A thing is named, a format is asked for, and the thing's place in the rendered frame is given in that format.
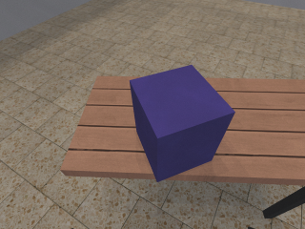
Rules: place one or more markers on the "carton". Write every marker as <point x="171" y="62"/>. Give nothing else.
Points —
<point x="180" y="119"/>

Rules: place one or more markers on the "table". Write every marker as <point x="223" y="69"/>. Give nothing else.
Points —
<point x="264" y="143"/>

